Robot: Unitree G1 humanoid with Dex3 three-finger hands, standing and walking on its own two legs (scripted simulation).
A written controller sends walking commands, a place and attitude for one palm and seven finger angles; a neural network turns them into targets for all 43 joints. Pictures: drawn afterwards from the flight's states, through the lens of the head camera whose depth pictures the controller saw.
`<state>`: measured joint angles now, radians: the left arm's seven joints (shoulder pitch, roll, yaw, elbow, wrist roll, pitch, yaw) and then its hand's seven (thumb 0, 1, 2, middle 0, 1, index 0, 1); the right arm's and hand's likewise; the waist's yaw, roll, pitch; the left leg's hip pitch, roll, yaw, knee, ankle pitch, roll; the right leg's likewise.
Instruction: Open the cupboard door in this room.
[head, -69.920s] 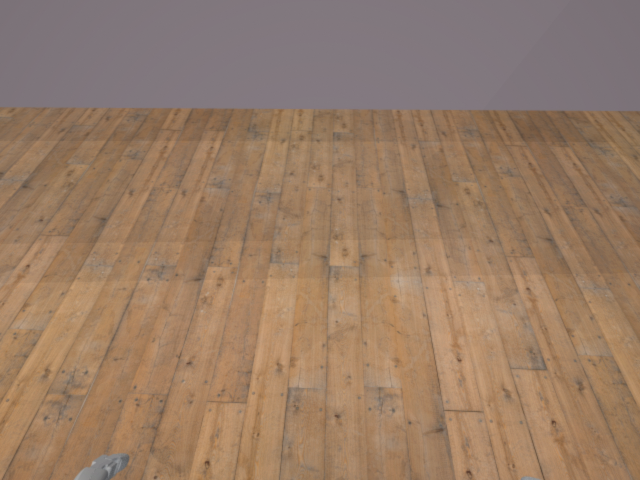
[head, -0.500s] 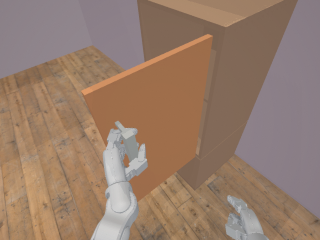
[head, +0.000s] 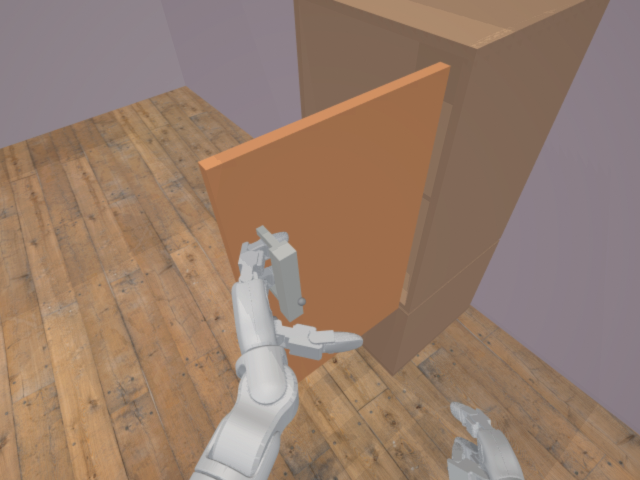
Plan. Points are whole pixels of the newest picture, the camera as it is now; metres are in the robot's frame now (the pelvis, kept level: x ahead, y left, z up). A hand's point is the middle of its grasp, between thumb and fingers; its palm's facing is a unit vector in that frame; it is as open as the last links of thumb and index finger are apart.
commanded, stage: open thumb and fingers to let go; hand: left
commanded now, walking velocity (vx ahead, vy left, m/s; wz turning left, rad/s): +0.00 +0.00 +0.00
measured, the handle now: (278, 273) +0.35 +0.08 +0.08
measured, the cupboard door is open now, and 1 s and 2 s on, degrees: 88 93 93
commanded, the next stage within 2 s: slide the hand sideways off the handle in 0.12 s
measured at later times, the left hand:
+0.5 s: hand (311, 331) +0.27 +0.03 +0.09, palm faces -0.17 -0.99 +0.00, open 16.4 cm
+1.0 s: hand (280, 360) +0.23 +0.06 +0.09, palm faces -0.06 -1.00 +0.00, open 16.2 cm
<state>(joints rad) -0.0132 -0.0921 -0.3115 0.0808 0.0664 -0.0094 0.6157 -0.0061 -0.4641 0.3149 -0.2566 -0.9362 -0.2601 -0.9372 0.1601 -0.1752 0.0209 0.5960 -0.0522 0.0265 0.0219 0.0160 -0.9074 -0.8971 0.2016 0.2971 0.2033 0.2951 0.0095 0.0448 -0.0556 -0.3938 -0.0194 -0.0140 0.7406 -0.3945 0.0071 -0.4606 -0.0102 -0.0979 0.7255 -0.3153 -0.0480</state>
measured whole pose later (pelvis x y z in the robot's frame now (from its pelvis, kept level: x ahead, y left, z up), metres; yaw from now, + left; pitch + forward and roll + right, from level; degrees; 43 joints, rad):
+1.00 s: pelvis +0.02 +0.00 +0.00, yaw -1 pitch +4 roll +1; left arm 0.43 0.06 -0.25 -0.29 -0.02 -0.12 0.08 -0.01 -0.50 0.30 -0.18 -0.32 -0.19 -0.32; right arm 0.23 -0.21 0.05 0.45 -0.01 -0.06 0.00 0.02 -0.91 -0.90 0.20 0.30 0.20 0.30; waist 0.02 0.04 -0.05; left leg -0.38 -0.01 0.00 0.75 -0.43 0.01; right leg -0.47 0.00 -0.08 0.76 -0.35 -0.05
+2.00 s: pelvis +0.02 +0.02 -0.01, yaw +0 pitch +3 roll -1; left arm 0.59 0.22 0.06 -0.50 -0.22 -0.04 -0.15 -0.01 -0.49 0.30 -0.15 -0.30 -0.15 -0.30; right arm 0.28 -0.24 0.06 0.48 0.03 -0.22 -0.06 0.02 -0.90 -0.90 0.20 0.30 0.20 0.30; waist 0.04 0.06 -0.09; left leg -0.39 -0.01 -0.01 0.81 -0.46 0.03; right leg -0.45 0.00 -0.10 0.76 -0.37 -0.03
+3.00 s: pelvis +0.03 +0.01 +0.03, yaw -2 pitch -5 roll -1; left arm 0.47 0.33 0.30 -0.40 -0.05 -0.07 0.11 0.01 0.86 0.89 -0.21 -0.30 -0.21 -0.30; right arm 0.19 -0.23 0.02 0.64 -0.01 -0.12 -0.06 0.02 -0.91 -0.90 0.20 0.30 0.21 0.30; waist 0.07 0.07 0.03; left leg -0.03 -0.01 0.01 0.40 -0.29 0.02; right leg -0.11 0.02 -0.06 0.39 -0.20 -0.03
